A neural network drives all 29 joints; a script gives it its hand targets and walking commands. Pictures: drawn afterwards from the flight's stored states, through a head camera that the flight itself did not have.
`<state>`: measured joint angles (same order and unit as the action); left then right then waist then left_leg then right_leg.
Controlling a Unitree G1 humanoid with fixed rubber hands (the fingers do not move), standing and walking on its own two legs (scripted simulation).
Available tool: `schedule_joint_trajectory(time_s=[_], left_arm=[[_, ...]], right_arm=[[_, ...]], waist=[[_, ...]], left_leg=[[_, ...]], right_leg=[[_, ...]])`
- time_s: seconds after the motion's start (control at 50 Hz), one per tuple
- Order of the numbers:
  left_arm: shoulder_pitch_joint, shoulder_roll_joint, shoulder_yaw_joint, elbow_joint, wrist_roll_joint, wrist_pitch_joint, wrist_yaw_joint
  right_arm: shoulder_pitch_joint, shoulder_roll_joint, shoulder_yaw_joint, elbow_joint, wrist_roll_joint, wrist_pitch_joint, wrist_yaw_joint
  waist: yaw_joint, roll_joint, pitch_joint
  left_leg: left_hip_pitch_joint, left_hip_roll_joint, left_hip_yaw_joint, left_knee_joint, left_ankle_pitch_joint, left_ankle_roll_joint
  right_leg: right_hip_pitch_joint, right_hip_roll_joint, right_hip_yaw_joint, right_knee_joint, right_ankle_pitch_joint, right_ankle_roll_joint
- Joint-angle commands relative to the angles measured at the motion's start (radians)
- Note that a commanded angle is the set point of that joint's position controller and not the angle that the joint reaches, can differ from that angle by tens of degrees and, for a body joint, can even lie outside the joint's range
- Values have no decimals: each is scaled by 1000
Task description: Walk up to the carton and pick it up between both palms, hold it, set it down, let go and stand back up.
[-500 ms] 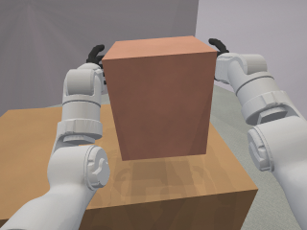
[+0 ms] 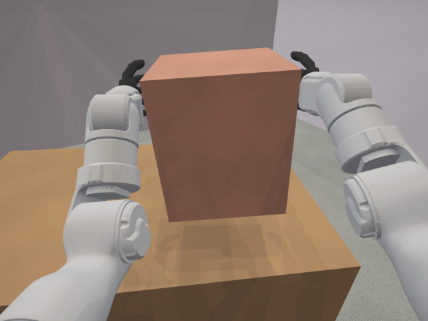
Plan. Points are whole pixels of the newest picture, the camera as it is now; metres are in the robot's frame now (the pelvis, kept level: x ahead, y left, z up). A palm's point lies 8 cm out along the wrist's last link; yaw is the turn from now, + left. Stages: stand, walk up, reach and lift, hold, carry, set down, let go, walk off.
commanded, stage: hold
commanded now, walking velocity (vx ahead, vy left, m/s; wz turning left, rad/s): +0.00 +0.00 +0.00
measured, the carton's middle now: (220, 131) +0.38 -0.01 +0.27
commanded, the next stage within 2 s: none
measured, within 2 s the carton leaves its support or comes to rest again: neither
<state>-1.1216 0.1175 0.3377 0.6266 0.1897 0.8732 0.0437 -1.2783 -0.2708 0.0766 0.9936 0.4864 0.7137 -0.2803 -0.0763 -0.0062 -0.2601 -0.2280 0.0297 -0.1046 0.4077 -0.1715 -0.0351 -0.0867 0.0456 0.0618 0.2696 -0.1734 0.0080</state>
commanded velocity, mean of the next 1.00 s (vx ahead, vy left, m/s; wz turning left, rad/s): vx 0.00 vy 0.00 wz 0.00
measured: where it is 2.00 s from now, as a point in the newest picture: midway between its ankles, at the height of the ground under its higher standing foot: outside the picture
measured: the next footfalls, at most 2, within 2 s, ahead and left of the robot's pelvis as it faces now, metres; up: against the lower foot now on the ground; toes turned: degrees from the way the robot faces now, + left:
none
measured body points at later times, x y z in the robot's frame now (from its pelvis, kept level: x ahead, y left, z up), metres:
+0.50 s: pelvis +0.00 +0.00 +0.00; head -0.11 +0.01 +0.44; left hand +0.38 +0.15 +0.34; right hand +0.37 -0.16 +0.35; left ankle +0.03 +0.14 -0.75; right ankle -0.02 -0.13 -0.75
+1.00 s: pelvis +0.00 +0.00 +0.00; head -0.10 +0.03 +0.44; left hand +0.38 +0.15 +0.33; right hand +0.37 -0.16 +0.35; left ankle +0.03 +0.14 -0.75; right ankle -0.02 -0.13 -0.75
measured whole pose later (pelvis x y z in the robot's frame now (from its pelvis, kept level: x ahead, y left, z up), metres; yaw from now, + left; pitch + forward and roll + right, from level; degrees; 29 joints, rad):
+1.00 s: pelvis +0.00 +0.00 +0.00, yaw +0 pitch -1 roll -2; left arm -1.10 0.11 0.33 0.59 0.19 0.88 0.05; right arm -1.26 -0.27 0.08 0.98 0.50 0.71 -0.28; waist -0.07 0.00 -0.26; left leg -0.23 0.03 -0.10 0.41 -0.17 -0.03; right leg -0.09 0.05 0.07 0.27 -0.17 0.01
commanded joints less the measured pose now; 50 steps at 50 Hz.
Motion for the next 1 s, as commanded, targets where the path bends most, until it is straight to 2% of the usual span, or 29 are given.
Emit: schedule_joint_trajectory(time_s=[0.0, 0.14, 0.36, 0.5, 0.64, 0.84, 0.98], left_arm=[[-796, -588, -275, -192, -188, -62, -149], [-800, -597, -288, -206, -194, -57, -135], [-805, -568, -241, -105, -183, -68, -140], [-798, -550, -218, -74, -173, -75, -153], [-791, -560, -234, -104, -177, -74, -160], [-798, -594, -276, -172, -194, -65, -150], [-804, -597, -281, -184, -195, -61, -138]], right_arm=[[-783, 636, 59, -345, 197, -31, 149], [-794, 653, 64, -358, 196, -33, 156], [-819, 674, 33, -316, 160, -30, 149], [-822, 668, 32, -314, 160, -29, 138], [-811, 657, 43, -337, 173, -29, 132], [-794, 647, 53, -351, 185, -31, 144], [-793, 651, 54, -341, 186, -31, 154]], waist=[[-2, 89, -291], [6, 74, -277], [12, 28, -243], [8, 20, -253], [-4, 37, -264], [-7, 77, -273], [3, 77, -275]], left_leg=[[221, -48, 48, -8, 304, -46], [213, -44, 52, -17, 263, -36], [162, -56, 60, -43, 127, -5], [170, -63, 57, -35, 151, -4], [192, -62, 55, -23, 212, -18], [206, -50, 51, -18, 253, -36], [199, -45, 51, -24, 232, -35]], right_leg=[[-4, 55, -22, -29, 194, 27], [-25, 58, -23, -34, 155, 30], [-52, 41, -12, -51, 89, 35], [-36, 35, -10, -50, 136, 40], [-18, 38, -13, -44, 184, 39], [-19, 49, -18, -37, 166, 28], [-28, 54, -19, -36, 138, 27]])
